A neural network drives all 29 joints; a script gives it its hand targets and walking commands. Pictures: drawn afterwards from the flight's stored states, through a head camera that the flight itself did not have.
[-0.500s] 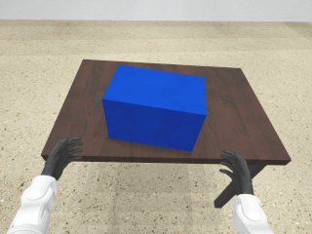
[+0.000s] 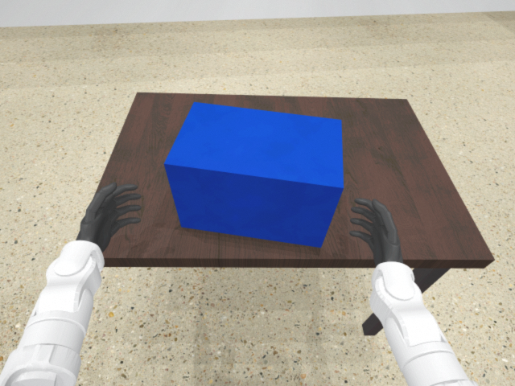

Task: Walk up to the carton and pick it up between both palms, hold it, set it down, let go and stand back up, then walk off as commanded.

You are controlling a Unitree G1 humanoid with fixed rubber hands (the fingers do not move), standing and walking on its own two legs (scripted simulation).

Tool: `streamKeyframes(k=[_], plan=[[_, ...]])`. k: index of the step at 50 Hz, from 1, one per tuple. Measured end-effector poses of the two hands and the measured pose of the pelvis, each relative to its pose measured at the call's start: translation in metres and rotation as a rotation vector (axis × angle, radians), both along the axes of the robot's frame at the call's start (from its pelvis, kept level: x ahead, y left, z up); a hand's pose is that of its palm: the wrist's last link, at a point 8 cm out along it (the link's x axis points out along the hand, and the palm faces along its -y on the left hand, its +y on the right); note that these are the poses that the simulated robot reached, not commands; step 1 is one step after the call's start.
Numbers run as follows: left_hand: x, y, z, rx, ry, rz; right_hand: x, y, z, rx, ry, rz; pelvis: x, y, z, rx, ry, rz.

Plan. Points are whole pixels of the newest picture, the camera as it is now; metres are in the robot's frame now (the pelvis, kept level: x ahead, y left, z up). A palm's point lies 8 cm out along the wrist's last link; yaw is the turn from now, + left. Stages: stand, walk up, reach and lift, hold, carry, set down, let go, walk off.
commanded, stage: reach and lift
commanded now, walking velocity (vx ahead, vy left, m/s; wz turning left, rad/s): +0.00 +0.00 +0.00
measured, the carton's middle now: (258, 175) +0.52 +0.03 -0.01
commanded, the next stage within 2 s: none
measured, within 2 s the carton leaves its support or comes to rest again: neither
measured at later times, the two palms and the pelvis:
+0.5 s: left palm (97, 190) +0.39 +0.29 +0.08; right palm (372, 210) +0.38 -0.15 +0.07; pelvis +0.00 +0.01 +0.00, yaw +0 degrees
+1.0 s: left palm (108, 141) +0.46 +0.28 +0.12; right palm (376, 160) +0.44 -0.16 +0.12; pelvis +0.00 +0.02 +0.00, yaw +0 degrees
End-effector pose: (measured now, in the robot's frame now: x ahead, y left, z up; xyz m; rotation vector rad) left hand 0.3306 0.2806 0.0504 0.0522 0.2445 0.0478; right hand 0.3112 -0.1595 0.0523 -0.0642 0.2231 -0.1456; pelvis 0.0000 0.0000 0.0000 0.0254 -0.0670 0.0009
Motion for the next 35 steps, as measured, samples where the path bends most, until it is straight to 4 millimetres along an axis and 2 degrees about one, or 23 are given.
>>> streamKeyframes(k=[7,17,27,35], plan=[[0.019,0.0,0.005,-0.007,-0.013,-0.004,0.022,-0.001,-0.001,-0.004,0.018,-0.021,0.0,0.003,0.0,-0.004,0.04,0.001],[0.052,0.005,0.024,-0.013,-0.057,-0.008,0.057,0.011,0.016,-0.001,-0.02,-0.027,-0.001,0.01,0.001,-0.013,0.121,0.002],[0.064,0.012,0.035,-0.013,-0.053,0.013,0.07,0.01,0.02,0.005,0.003,-0.061,-0.004,0.014,0.0,-0.019,0.169,0.002],[0.079,0.021,0.051,-0.049,-0.049,0.068,0.089,0.01,0.038,0.02,0.008,-0.081,-0.006,0.019,-0.001,-0.025,0.21,0.001]])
